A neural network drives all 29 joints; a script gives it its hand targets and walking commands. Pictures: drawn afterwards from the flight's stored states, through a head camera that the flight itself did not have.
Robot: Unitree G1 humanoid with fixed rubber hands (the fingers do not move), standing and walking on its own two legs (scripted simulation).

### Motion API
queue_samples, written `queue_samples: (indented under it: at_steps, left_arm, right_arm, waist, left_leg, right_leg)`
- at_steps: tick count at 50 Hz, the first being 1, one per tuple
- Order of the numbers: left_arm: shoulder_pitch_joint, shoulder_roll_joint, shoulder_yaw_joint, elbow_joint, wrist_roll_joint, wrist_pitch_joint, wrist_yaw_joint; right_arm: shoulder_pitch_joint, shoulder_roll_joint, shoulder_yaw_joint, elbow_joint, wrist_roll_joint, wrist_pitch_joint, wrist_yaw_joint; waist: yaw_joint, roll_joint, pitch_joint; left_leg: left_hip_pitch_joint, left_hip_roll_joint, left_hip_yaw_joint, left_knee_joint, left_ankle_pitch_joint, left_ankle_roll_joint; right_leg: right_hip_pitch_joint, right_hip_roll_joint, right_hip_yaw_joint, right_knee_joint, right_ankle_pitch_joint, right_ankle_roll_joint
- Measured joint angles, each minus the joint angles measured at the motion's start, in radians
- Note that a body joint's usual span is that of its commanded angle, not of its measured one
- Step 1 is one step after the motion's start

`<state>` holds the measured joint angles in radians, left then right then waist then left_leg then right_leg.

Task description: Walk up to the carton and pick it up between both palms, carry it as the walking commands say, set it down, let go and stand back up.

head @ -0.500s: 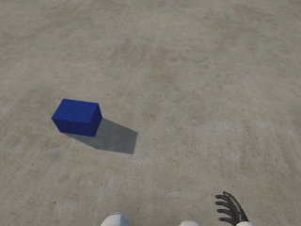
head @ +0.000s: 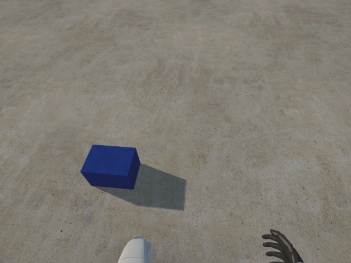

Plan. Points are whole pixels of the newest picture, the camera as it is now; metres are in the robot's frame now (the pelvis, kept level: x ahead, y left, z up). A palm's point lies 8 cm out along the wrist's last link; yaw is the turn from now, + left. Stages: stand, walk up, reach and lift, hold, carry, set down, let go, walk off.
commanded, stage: walk up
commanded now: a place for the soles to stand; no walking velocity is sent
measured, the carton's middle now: (112, 167) +0.72 +0.47 -0.67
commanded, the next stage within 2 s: none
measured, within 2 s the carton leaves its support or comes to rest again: neither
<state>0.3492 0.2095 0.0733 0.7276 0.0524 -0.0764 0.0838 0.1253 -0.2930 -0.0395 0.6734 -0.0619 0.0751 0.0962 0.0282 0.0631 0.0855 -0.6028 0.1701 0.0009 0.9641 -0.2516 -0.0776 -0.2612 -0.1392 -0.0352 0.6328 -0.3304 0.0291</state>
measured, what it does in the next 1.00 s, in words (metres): steps to the left: left foot, then right foot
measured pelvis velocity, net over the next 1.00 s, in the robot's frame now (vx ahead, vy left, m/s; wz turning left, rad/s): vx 0.16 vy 0.34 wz -0.13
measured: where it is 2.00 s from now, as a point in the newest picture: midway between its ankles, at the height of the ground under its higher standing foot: outside the picture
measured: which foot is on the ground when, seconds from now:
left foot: up 0.00-0.06, down 0.08-0.34, up 0.36-0.64, down 0.66-0.88, up 0.90-1.00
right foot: down 0.00-0.08, up 0.10-0.34, down 0.36-0.66, up 0.68-0.86, down 0.88-1.00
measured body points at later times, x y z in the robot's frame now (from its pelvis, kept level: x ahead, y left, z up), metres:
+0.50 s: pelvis +0.11 +0.17 -0.01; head +0.13 +0.14 +0.44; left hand +0.25 +0.41 -0.10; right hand +0.20 -0.09 -0.14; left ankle +0.14 +0.31 -0.66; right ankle +0.15 +0.03 -0.72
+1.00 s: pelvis +0.16 +0.34 -0.01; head +0.18 +0.31 +0.44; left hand +0.30 +0.58 -0.10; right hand +0.27 +0.08 -0.13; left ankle +0.19 +0.46 -0.67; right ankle +0.19 +0.20 -0.72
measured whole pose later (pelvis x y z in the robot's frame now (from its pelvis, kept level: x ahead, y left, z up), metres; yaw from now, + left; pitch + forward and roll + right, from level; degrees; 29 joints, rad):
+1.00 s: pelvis +0.16 +0.34 -0.01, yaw -7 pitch -1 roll +0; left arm 0.30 0.18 0.03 0.67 0.04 -0.04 0.09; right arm 0.17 -0.28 -0.02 0.66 -0.06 0.11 0.05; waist -0.02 0.07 0.07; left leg -0.52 0.04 0.04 1.10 -0.49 -0.02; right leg -0.38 -0.05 -0.02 0.71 -0.30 -0.01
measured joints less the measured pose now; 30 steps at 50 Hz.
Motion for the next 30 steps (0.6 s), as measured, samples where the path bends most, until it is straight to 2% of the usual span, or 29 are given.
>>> queue_samples:
  at_steps: [2,3,4,5,7,8,10,13,17,18,21,24,27,30]
  left_arm:
    - [0.006,0.011,0.003,0.004,0.001,0.012,-0.007]
    - [0.01,0.019,0.004,0.003,0.002,0.021,-0.01]
    - [0.019,0.026,0.004,-0.003,0.004,0.031,-0.013]
    - [0.02,0.037,0.003,-0.007,0.005,0.041,-0.016]
    - [-0.001,0.053,0.007,-0.009,-0.009,0.06,-0.012]
    - [-0.013,0.054,0.007,-0.013,-0.016,0.064,-0.008]
    - [-0.033,0.047,0.002,-0.022,-0.02,0.06,-0.001]
    - [-0.052,0.017,-0.013,-0.034,-0.023,0.054,0.006]
    - [-0.058,-0.039,-0.034,-0.061,-0.02,0.035,0.006]
    - [-0.052,-0.043,-0.037,-0.075,-0.011,0.028,0.006]
    - [-0.067,-0.063,-0.046,-0.068,-0.012,0.032,0.021]
    - [-0.072,-0.051,-0.036,-0.056,-0.009,0.031,0.025]
    - [-0.07,-0.021,-0.018,-0.05,-0.002,0.025,0.022]
    - [-0.067,0.015,-0.002,-0.053,0.002,0.033,0.014]
  right_arm:
    - [-0.016,0.004,0.001,-0.012,0.007,-0.006,0.006]
    - [-0.02,0.006,0.001,-0.019,0.01,-0.011,0.006]
    - [-0.019,0.002,0.0,-0.03,0.014,-0.022,0.004]
    - [-0.02,0.004,0.0,-0.036,0.016,-0.035,-0.002]
    - [-0.014,0.026,0.012,-0.024,0.028,-0.043,-0.022]
    - [-0.002,0.038,0.018,-0.016,0.032,-0.04,-0.032]
    - [0.027,0.059,0.024,-0.005,0.034,-0.032,-0.05]
    - [0.072,0.076,0.029,0.001,0.025,-0.028,-0.06]
    - [0.123,0.066,0.042,0.009,0.006,-0.014,-0.055]
    - [0.136,0.062,0.047,0.01,0.003,-0.01,-0.052]
    - [0.132,0.036,0.036,0.02,-0.006,0.016,-0.048]
    - [0.111,0.012,0.022,0.011,-0.011,0.031,-0.047]
    - [0.084,-0.001,0.014,-0.007,-0.009,0.031,-0.036]
    - [0.057,-0.008,0.012,-0.027,-0.001,0.024,-0.022]
  waist:
    - [0.007,-0.01,-0.001]
    - [0.008,-0.016,-0.004]
    - [0.006,-0.015,-0.011]
    - [-0.003,-0.018,-0.012]
    - [-0.015,-0.041,-0.004]
    - [-0.02,-0.049,-0.003]
    - [-0.032,-0.058,-0.001]
    - [-0.059,-0.054,-0.006]
    - [-0.086,-0.026,-0.02]
    - [-0.085,-0.032,-0.034]
    - [-0.076,0.006,-0.026]
    - [-0.061,0.024,-0.018]
    - [-0.039,0.011,-0.018]
    - [-0.021,-0.014,-0.02]
  left_leg:
    - [0.06,-0.009,0.014,-0.107,0.002,0.007]
    - [0.105,-0.02,0.028,-0.171,-0.007,0.011]
    - [0.155,-0.033,0.041,-0.238,-0.018,0.015]
    - [0.155,-0.044,0.048,-0.229,0.015,0.02]
    - [0.138,-0.061,0.071,-0.146,-0.034,0.044]
    - [0.147,-0.065,0.085,-0.14,-0.056,0.057]
    - [0.181,-0.073,0.115,-0.172,-0.066,0.077]
    - [0.233,-0.086,0.155,-0.241,-0.057,0.102]
    - [0.254,-0.101,0.19,-0.243,-0.085,0.119]
    - [0.236,-0.111,0.197,-0.202,-0.118,0.116]
    - [0.149,-0.12,0.113,0.031,-0.257,0.067]
    - [0.065,-0.098,0.048,0.193,-0.231,0.031]
    - [0.036,-0.063,0.006,0.168,-0.184,0.014]
    - [0.072,-0.047,-0.007,0.027,-0.156,0.018]
  right_leg:
    - [0.022,-0.033,0.018,0.008,-0.026,0.014]
    - [0.025,-0.05,0.03,0.027,-0.047,0.009]
    - [0.013,-0.062,0.044,0.072,-0.079,-0.016]
    - [-0.018,-0.06,0.074,0.17,-0.145,-0.037]
    - [-0.097,0.007,0.166,0.402,-0.275,-0.048]
    - [-0.136,0.045,0.182,0.493,-0.29,-0.047]
    - [-0.198,0.094,0.159,0.58,-0.269,-0.041]
    - [-0.234,0.125,0.069,0.486,-0.224,-0.044]
    - [-0.163,0.146,-0.034,0.14,-0.016,-0.081]
    - [-0.148,0.139,-0.018,0.077,0.004,-0.097]
    - [-0.164,0.121,-0.014,0.131,0.011,-0.071]
    - [-0.132,0.09,-0.01,0.098,0.021,-0.043]
    - [-0.11,0.052,0.008,0.063,0.033,-0.022]
    - [-0.106,0.007,0.034,0.071,0.019,-0.01]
